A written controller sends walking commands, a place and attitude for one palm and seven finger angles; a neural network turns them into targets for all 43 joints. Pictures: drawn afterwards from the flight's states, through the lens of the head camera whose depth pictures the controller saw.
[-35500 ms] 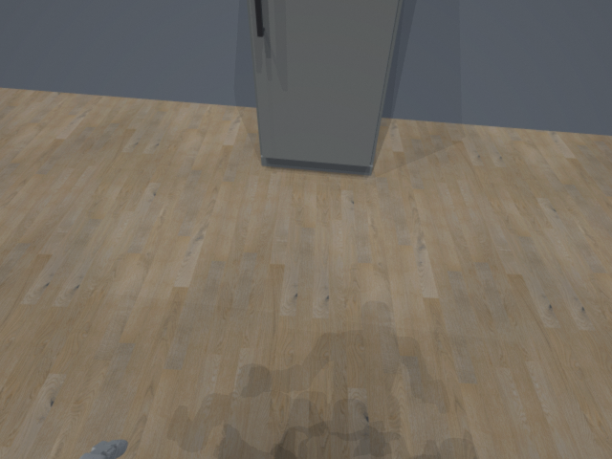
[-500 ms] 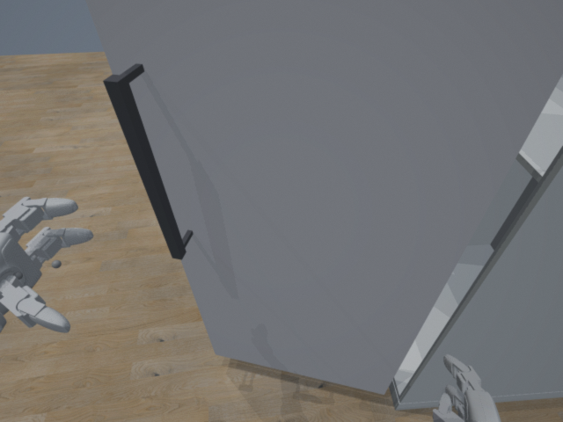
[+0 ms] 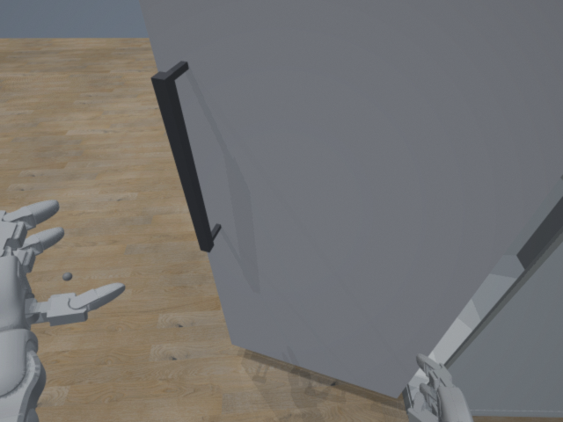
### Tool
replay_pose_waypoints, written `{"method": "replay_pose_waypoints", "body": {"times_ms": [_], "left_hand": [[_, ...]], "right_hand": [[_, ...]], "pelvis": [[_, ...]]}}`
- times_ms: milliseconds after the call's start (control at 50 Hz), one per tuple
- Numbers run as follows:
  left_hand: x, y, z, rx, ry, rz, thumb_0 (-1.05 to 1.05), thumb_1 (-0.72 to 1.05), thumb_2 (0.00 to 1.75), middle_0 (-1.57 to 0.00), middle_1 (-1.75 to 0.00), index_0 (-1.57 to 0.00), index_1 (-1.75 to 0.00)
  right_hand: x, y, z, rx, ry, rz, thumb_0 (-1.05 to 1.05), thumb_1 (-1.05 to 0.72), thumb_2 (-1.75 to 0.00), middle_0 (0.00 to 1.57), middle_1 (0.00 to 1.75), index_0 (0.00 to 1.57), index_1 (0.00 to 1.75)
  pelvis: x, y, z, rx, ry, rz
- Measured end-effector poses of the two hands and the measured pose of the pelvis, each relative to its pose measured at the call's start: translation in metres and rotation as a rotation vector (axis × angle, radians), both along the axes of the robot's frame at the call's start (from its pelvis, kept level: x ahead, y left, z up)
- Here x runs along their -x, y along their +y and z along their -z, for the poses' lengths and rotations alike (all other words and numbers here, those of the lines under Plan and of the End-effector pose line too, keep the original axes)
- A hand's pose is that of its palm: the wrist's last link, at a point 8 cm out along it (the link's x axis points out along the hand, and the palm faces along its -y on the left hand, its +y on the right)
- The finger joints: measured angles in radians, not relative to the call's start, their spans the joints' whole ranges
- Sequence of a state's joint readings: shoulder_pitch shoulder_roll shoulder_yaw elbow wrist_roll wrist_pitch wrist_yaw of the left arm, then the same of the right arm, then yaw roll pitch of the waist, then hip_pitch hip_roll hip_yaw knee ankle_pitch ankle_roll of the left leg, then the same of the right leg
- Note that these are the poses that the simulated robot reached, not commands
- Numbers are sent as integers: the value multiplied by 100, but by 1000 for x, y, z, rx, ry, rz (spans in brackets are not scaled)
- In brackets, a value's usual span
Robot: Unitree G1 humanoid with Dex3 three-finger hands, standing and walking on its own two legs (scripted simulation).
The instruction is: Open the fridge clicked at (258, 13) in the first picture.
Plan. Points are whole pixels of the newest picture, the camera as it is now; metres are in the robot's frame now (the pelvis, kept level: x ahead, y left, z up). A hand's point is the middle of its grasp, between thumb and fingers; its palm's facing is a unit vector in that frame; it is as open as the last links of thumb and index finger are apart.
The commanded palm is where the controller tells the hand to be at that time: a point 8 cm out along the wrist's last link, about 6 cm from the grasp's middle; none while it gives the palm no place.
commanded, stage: draw the hand back to the body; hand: left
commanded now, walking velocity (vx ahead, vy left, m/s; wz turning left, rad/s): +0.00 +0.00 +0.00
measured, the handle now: (196, 172) +0.46 +0.22 +0.11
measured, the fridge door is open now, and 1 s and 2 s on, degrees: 73 73 73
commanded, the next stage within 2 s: step back with the hand held close in 0.76 s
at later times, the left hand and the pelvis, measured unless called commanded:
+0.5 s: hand (92, 273) +0.22 +0.25 +0.16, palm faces +0.49 -0.78 -0.39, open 7.9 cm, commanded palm +0.17 +0.29 +0.17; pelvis +0.03 -0.02 +0.00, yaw -1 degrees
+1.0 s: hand (97, 276) +0.21 +0.24 +0.16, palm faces +0.46 -0.79 -0.40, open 7.4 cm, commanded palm +0.15 +0.28 +0.17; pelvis +0.01 -0.02 +0.00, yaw +0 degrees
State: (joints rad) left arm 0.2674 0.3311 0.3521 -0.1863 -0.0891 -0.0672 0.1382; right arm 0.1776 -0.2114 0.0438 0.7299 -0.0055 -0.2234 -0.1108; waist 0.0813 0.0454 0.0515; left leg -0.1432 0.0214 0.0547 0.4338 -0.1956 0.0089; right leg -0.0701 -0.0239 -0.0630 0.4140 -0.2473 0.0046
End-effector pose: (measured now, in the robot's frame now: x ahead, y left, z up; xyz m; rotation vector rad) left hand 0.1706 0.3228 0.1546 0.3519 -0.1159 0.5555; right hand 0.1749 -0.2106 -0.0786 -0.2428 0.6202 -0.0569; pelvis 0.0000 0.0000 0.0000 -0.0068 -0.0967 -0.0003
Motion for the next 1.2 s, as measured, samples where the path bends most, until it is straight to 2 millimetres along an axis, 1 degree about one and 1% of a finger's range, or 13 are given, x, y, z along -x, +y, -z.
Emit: {"method": "replay_pose_waypoints", "body": {"times_ms": [100, 220, 380, 460, 540, 740, 900, 940, 980, 1060, 1120, 1200], "left_hand": [[-8, -4, -4, -12, -4, -3, -1, 8, 51, -23, -78, -24, -78], [-14, -18, -11, -43, 7, 39, 0, 29, 61, -23, -66, -23, -65], [-6, -32, -18, -85, 25, 59, 0, 58, 75, -22, -49, -22, -48], [-2, -37, -20, -95, 27, 49, 1, 71, 82, -22, -41, -22, -41], [0, -40, -19, -96, 28, 37, 1, 80, 86, -21, -36, -22, -35], [2, -48, -19, -93, 23, 42, 1, 88, 90, -21, -31, -21, -31], [7, -48, -20, -94, 10, 49, 1, 89, 90, -21, -31, -21, -30], [6, -48, -23, -110, -5, 59, 1, 89, 90, -21, -31, -21, -30], [4, -47, -24, -131, -6, 76, 1, 89, 90, -21, -31, -21, -30], [3, -46, -15, -148, 43, 133, 1, 89, 90, -21, -31, -21, -30], [10, -43, -9, -160, 94, 168, 1, 89, 90, -21, -31, -21, -30], [26, -31, -13, -200, 110, 174, 1, 88, 90, -22, -31, -22, -30]], "right_hand": [[-8, -2, -1, -3, 15, 8, 2, -90, -90, 20, 30, 21, 30], [-19, -15, -5, 0, 4, 31, 2, -90, -90, 20, 30, 21, 30], [-29, -32, -6, 11, 13, 49, 2, -91, -90, 20, 30, 21, 30], [-31, -36, -4, 11, 20, 45, 2, -91, -90, 20, 30, 21, 30], [-31, -38, -1, 5, 30, 44, 2, -91, -90, 20, 30, 21, 30], [-25, -39, 3, -11, 34, 49, 2, -91, -90, 20, 30, 21, 30], [-16, -43, 2, -5, 32, 61, 2, -91, -90, 20, 30, 21, 30], [-14, -42, 3, -5, 36, 57, 2, -91, -90, 20, 30, 21, 30], [-12, -41, 3, -4, 48, 58, 2, -91, -90, 20, 30, 21, 30], [-2, -38, 2, 2, 66, 87, 2, -91, -90, 20, 30, 21, 30], [8, -34, 2, 6, 73, 119, 2, -91, -90, 20, 30, 21, 30], [23, -24, 4, 13, 88, 137, 2, -91, -90, 20, 30, 20, 30]], "pelvis": [[-8, -2, -2, -4, -14, 6], [-19, -6, -3, -6, -18, 17], [-29, -14, -3, -7, -15, 16], [-30, -18, -3, -7, -15, 11], [-29, -22, -3, -8, -16, 7], [-25, -28, -2, -10, -24, 7], [-19, -28, -2, -7, -33, 9], [-16, -26, -2, -1, -19, 1], [-11, -24, 0, 6, 8, -4], [-2, -15, 2, 9, 47, -1], [5, -7, 4, 6, 62, 9], [16, 4, 6, 5, 69, 14]]}}
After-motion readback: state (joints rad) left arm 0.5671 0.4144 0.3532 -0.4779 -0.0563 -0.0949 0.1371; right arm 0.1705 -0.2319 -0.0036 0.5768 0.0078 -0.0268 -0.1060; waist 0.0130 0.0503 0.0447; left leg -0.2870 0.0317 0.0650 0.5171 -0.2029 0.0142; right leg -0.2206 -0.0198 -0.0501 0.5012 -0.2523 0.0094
